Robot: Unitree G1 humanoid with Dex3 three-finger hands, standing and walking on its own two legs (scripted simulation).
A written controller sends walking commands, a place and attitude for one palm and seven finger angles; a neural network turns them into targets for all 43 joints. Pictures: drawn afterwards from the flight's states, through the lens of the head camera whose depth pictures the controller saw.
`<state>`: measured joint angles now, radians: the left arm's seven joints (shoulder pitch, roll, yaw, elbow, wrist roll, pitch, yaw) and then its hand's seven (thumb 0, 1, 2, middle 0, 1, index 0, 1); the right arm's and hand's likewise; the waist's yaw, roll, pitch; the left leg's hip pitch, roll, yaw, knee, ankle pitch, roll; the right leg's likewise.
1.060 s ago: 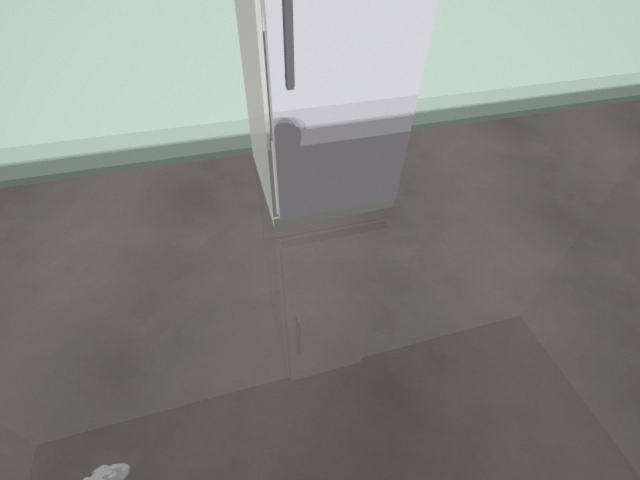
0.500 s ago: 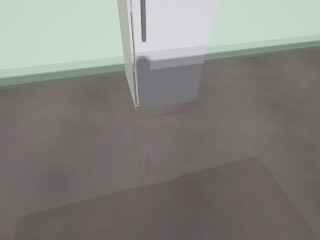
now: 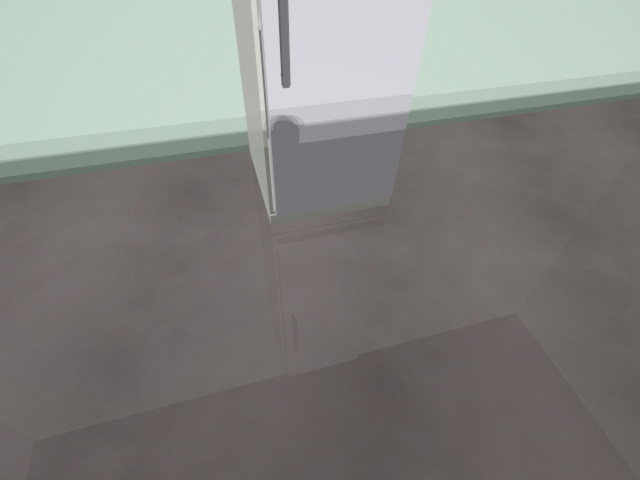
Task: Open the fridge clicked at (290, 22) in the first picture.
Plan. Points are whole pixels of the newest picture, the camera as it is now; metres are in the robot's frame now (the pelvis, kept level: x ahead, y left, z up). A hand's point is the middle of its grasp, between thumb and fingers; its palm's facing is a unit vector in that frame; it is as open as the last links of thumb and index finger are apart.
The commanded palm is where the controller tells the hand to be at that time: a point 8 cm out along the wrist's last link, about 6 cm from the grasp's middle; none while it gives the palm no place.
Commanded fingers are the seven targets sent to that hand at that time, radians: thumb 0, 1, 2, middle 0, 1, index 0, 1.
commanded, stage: look at it before walking up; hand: left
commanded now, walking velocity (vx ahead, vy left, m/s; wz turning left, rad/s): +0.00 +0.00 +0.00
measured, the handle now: (282, 22) +1.24 +0.19 +0.10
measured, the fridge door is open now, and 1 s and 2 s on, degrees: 0 0 0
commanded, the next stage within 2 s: walk to a spot facing it in 0.38 s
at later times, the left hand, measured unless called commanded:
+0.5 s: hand out of the picture +0.07 +0.25 -0.16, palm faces -0.02 -0.94 -0.33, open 7.4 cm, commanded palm none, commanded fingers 0.00 0.90 0.90 -0.20 -0.30 -0.20 -0.30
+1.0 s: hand out of the picture +0.07 +0.15 -0.17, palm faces -0.10 -0.98 -0.18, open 7.4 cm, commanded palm none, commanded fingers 0.00 0.90 0.90 -0.20 -0.30 -0.20 -0.30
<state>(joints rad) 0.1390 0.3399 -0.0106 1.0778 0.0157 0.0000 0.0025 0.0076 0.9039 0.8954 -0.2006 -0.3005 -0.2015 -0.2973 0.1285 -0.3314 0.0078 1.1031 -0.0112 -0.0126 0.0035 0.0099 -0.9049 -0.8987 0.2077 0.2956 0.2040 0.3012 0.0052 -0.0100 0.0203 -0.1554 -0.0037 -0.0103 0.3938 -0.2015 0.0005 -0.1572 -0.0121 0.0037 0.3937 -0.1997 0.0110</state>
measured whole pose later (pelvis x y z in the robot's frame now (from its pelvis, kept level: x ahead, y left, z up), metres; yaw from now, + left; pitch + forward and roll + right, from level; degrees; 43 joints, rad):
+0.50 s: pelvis +0.01 +0.00 +0.00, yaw +0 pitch -2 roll +0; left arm 0.15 0.34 -0.01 1.09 0.02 0.00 0.00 0.01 0.90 0.90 -0.20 -0.30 -0.20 -0.30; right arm 0.12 -0.34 0.01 1.11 -0.01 -0.01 0.00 0.01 -0.90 -0.90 0.21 0.30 0.20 0.30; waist 0.01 -0.01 0.03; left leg -0.14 0.00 -0.02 0.37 -0.20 0.00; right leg -0.14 -0.01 0.00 0.37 -0.20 0.01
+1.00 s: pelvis +0.10 -0.03 -0.01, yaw -11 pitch +0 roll +0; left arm 0.46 0.16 0.03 1.05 0.03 -0.04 0.00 0.01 0.91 0.90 -0.20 -0.30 -0.20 -0.30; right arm 0.23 -0.22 -0.04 1.04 -0.02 0.00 0.01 0.02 -0.91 -0.90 0.20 0.30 0.20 0.30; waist 0.05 0.00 0.02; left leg -0.52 0.09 0.07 1.11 -0.36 -0.04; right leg -0.11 0.05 0.03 0.44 -0.33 -0.05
